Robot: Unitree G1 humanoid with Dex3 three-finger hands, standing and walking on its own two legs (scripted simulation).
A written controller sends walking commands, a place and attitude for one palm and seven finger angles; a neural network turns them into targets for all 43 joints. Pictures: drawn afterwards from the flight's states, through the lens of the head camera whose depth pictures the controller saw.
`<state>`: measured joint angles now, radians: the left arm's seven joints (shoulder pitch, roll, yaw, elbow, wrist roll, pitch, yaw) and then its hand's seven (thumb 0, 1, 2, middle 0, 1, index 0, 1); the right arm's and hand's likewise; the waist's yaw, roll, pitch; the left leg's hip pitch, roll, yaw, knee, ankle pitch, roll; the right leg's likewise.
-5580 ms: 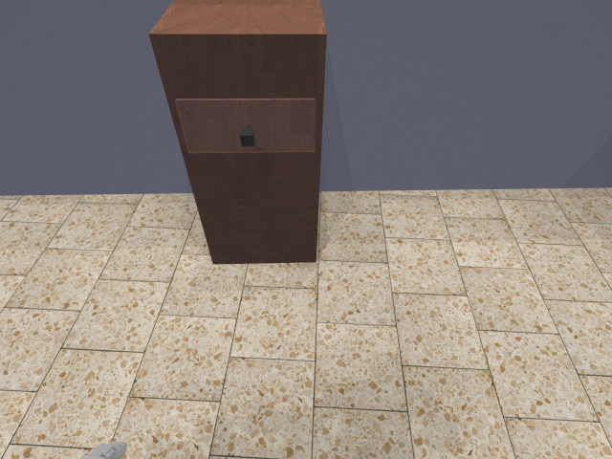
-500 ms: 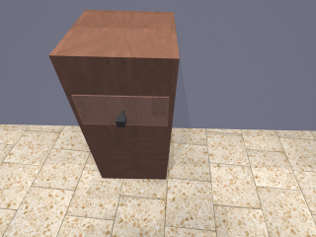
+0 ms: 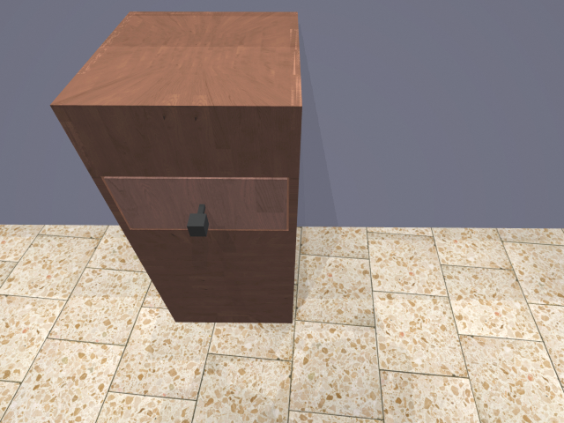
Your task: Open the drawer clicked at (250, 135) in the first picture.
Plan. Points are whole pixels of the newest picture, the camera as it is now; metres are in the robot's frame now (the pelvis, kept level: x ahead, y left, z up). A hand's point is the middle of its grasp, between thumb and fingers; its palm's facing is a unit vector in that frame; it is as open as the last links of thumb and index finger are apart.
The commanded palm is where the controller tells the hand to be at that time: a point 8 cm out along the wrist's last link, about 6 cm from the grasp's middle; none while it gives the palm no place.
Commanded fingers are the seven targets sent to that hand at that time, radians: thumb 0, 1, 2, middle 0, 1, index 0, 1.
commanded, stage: come to a stop and stand still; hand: left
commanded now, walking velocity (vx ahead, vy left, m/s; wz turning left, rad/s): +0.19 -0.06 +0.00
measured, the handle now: (199, 218) +0.54 +0.22 -0.11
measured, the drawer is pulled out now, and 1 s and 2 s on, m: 0.00 0.00 0.00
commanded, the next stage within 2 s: look again from close up in 1.90 s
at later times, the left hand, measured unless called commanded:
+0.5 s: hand out of the picture +0.07 +0.18 -0.17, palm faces +0.09 -0.96 -0.26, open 7.4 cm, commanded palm none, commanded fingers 0.00 0.90 0.90 -0.20 -0.30 -0.20 -0.30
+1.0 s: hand out of the picture +0.03 +0.13 -0.16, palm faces +0.09 -0.98 -0.20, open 7.3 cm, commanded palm none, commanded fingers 0.00 0.90 0.90 -0.20 -0.30 -0.20 -0.30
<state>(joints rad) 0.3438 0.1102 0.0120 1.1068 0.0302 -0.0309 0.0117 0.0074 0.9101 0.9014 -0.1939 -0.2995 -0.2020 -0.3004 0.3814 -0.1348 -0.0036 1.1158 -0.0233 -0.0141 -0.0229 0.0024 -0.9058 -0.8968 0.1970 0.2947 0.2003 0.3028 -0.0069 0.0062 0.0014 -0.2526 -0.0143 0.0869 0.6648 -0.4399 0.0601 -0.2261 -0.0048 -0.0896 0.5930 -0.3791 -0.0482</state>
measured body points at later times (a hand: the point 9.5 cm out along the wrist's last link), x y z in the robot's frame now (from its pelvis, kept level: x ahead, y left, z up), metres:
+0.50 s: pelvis +0.03 -0.02 +0.00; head +0.07 -0.03 +0.44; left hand +0.07 +0.23 -0.15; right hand +0.15 -0.23 -0.16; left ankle +0.11 +0.11 -0.73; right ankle +0.02 -0.12 -0.71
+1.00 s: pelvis -0.01 -0.05 +0.01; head -0.03 -0.04 +0.46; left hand +0.03 +0.19 -0.14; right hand +0.02 -0.28 -0.14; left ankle +0.02 +0.06 -0.73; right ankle +0.03 -0.13 -0.73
